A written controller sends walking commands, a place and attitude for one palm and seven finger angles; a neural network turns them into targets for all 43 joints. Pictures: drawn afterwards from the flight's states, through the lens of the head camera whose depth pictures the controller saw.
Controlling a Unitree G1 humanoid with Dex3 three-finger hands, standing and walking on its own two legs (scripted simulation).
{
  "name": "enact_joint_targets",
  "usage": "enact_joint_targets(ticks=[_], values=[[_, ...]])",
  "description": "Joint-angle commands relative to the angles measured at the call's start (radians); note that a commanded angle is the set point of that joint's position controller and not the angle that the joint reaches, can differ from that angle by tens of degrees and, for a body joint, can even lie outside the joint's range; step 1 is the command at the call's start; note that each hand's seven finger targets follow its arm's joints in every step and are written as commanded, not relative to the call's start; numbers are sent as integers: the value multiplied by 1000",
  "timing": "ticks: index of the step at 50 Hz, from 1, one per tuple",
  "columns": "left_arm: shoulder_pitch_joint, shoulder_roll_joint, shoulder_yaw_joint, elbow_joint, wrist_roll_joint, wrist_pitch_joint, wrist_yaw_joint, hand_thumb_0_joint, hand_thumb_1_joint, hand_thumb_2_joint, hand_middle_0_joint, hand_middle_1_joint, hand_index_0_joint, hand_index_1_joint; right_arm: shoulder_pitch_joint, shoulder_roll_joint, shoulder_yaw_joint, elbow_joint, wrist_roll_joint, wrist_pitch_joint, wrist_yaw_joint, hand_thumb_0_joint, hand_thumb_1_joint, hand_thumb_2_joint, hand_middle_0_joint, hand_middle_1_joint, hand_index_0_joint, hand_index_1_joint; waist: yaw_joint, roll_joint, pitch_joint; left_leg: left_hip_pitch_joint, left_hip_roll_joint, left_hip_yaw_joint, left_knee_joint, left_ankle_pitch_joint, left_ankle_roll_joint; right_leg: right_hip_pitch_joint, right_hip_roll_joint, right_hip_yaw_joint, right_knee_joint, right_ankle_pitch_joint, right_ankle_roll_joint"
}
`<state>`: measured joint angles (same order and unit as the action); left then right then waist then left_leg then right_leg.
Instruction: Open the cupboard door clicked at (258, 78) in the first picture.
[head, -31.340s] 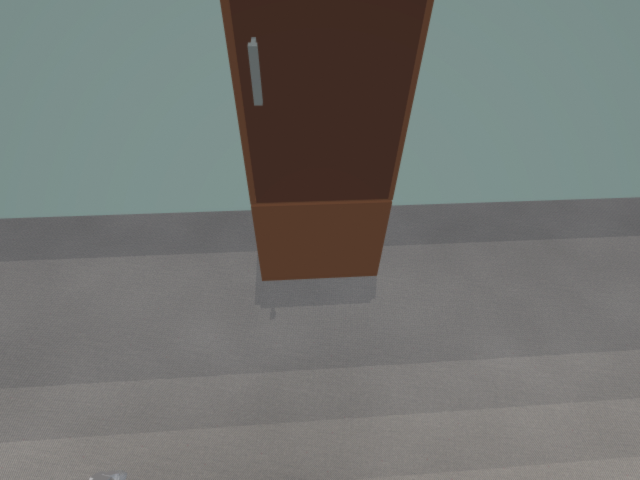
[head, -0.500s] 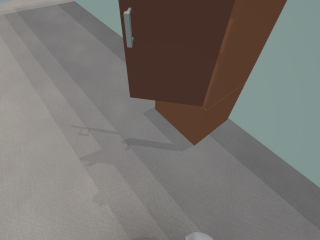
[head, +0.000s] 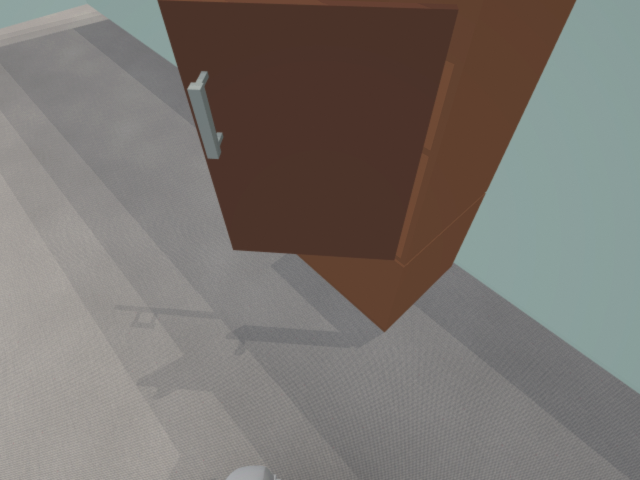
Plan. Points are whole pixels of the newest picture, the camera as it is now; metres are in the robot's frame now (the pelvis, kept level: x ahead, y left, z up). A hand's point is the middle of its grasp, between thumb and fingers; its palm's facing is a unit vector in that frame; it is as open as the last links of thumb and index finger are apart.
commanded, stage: come to a stop and stand still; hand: left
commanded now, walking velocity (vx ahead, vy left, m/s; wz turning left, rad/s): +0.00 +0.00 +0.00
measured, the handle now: (208, 116) +0.65 +0.22 +0.08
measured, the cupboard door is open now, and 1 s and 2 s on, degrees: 42 42 42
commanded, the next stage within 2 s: look again from close up in 0.92 s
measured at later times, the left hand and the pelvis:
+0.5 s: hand out of the picture +0.09 +0.22 -0.18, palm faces +0.01 -0.97 -0.23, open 7.4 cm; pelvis +0.04 +0.02 -0.01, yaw -3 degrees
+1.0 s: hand out of the picture +0.05 +0.16 -0.18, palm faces +0.00 -0.98 -0.18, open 7.3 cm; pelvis +0.03 -0.01 +0.00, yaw -2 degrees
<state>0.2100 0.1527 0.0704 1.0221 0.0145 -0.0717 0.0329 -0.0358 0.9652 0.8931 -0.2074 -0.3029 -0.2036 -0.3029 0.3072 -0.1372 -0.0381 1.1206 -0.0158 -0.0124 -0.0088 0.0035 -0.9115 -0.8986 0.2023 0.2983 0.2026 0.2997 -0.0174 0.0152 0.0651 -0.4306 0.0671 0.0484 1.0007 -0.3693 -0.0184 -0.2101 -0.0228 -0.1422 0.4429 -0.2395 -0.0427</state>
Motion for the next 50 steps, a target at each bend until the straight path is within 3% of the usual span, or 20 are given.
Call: enact_joint_targets(ticks=[1, 5, 7, 8, 11, 13, 15, 20, 24, 26, 28, 29, 31, 34, 36, 38, 39, 42, 49, 50], values=[[91, 101, 0, 16, 7, -7, -17, 0, 900, 900, -200, -300, -200, -300, 29, 5, 0, -42, -1, -10, 13, 0, -900, -900, 200, 300, 200, 300, 15, -140, -47, 15, -5, 39, -237, 62, -21, 55, -235, 127, -186, 399, -121], [62, 110, -17, 47, -2, 17, -3, 0, 900, 900, -200, -300, -200, -300, 26, -25, 13, -28, -1, -11, 1, 0, -900, -900, 200, 300, 200, 300, -15, -133, -53, 238, -36, 28, -527, 285, -27, -8, -181, 83, -56, 431, -51], [114, 78, -31, 56, -8, 36, 7, 0, 900, 900, -200, -300, -200, -300, 62, -129, 1, -22, -4, -21, -9, 0, -900, -900, 200, 300, 200, 300, -9, 61, -120, 375, 112, -94, -545, 772, 29, -51, -101, 53, 46, 162, 24], [141, 69, -35, 59, -5, 50, 14, 0, 900, 900, -200, -300, -200, -300, 57, -169, -9, -26, -2, -9, -15, 0, -900, -900, 200, 300, 200, 300, -4, 93, -96, 329, 183, -139, -546, 807, 74, -44, -59, 50, 60, -50, 38], [164, 79, -35, 61, -7, 94, 8, 0, 900, 900, -200, -300, -200, -300, -16, -196, -15, -53, 0, 7, -47, 0, -900, -900, 200, 300, 200, 300, 2, 281, -66, 265, 262, -232, -659, 852, 171, -74, -38, 67, 280, -303, 63], [142, 97, -25, 42, -2, 105, 4, 0, 900, 900, -200, -300, -200, -300, -19, -214, -29, -72, -1, 15, -61, 0, -900, -900, 200, 300, 200, 300, -6, 193, -96, 305, 299, -237, -621, 968, 222, -148, -37, 122, 450, -354, 54], [120, 95, -9, 13, -2, 114, 0, 0, 900, 900, -200, -300, -200, -300, -45, -238, -46, -100, -6, 26, -63, 0, -900, -900, 200, 300, 200, 300, -10, 121, -143, 314, 314, -222, -609, 895, 240, -196, -25, 146, 566, -348, 58], [109, 72, 7, -38, 3, 127, -11, 0, 900, 900, -200, -300, -200, -300, -123, -223, -53, -140, -12, 27, -55, 0, -900, -900, 200, 300, 200, 300, 13, 136, -158, 263, 283, -158, -648, 598, 206, -217, -24, 148, 560, -270, 72], [131, 55, 1, -46, 5, 113, -16, 0, 900, 900, -200, -300, -200, -300, -141, -225, -61, -148, -16, 33, -35, 0, -900, -900, 200, 300, 200, 300, 23, 159, -143, 164, 240, -156, -660, 290, 163, -59, -12, 85, 251, -201, 56], [188, 79, 2, -27, 11, 104, -13, 0, 900, 900, -200, -300, -200, -300, -138, -204, -62, -150, -6, 41, -25, 0, -900, -900, 200, 300, 200, 300, 48, 63, -122, 53, 160, -106, -601, 94, 99, 83, -9, 70, 19, -22, 51], [110, 205, 10, -59, 20, 86, -5, 0, 900, 900, -200, -300, -200, -300, -122, -89, -39, -173, 5, 48, -7, 0, -900, -900, 200, 300, 200, 300, 21, -271, -43, -11, -30, 26, -369, -84, -4, -38, -282, 378, -221, -114, -63], [58, 217, 0, -78, 16, 84, -6, 0, 900, 900, -200, -300, -200, -300, -151, -102, -36, -177, 1, 58, 2, 0, -900, -900, 200, 300, 200, 300, 34, -210, -41, 61, -41, -9, -244, -128, -1, -170, -320, 380, -259, -220, -107], [-8, 176, -10, -67, 14, 74, -5, 0, 900, 900, -200, -300, -200, -300, -152, -112, -39, -152, -5, 66, 0, 0, -900, -900, 200, 300, 200, 300, 18, -283, 29, 19, -32, -51, -131, -90, 11, -176, -261, 360, -234, -86, -116], [-11, 149, -18, -44, 10, 61, -1, 0, 900, 900, -200, -300, -200, -300, -79, -85, -24, -103, 3, 50, -3, 0, -900, -900, 200, 300, 200, 300, -2, -187, 8, 53, -31, -27, -214, -53, -3, -48, -208, 235, -136, 262, -107], [34, 151, -20, -11, 3, 53, 2, 0, 900, 900, -200, -300, -200, -300, -57, -76, -13, -77, 5, 38, -11, 0, -900, -900, 200, 300, 200, 300, 10, -149, -50, 117, -37, -13, -417, -5, -12, 60, -197, 224, -59, 428, -99], [43, 130, -25, 18, -10, 51, 2, 0, 900, 900, -200, -300, -200, -300, -6, -76, -3, -35, 5, 19, -18, 0, -900, -900, 200, 300, 200, 300, 3, -61, -86, 265, -10, -52, -617, 288, 1, 50, -151, 195, 5, 372, -41], [77, 106, -32, 24, -19, 52, -1, 0, 900, 900, -200, -300, -200, -300, -12, -111, 1, -31, -2, 5, -24, 0, -900, -900, 200, 300, 200, 300, 27, 44, -100, 306, 62, -119, -606, 490, 31, 23, -107, 180, 9, 313, -3], [62, 102, -35, 48, -16, 67, 0, 0, 900, 900, -200, -300, -200, -300, -25, -116, 7, -9, 0, 4, -36, 0, -900, -900, 200, 300, 200, 300, 33, 126, -75, 241, 72, -125, -614, 440, 47, 82, -81, 153, -35, 161, 17], [86, 83, -47, 86, -13, 64, -5, 0, 900, 900, -200, -300, -200, -300, 7, -87, 12, 13, 0, 13, -34, 0, -900, -900, 200, 300, 200, 300, 25, -6, 10, 230, 33, -92, -664, 206, 28, 38, -91, 188, -126, 48, 7], [190, 121, -53, 102, 10, 32, 42, 0, 900, 900, -200, -300, -200, -300, -90, -125, 13, -63, 11, -14, -19, 0, -900, -900, 200, 300, 200, 300, 64, -27, 16, 180, 27, -38, -426, 279, 5, 17, -150, 247, -84, 561, 34]])
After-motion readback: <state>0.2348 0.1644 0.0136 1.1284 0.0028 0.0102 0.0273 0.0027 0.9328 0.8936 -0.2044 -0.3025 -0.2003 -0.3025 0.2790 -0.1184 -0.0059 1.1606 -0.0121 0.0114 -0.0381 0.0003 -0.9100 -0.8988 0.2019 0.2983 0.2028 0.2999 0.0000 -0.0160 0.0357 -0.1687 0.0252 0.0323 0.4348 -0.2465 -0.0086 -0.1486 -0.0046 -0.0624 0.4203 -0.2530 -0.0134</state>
